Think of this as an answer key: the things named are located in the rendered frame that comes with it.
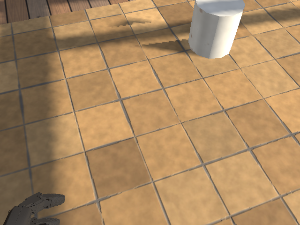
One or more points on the left robot hand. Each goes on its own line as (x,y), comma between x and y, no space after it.
(22,214)

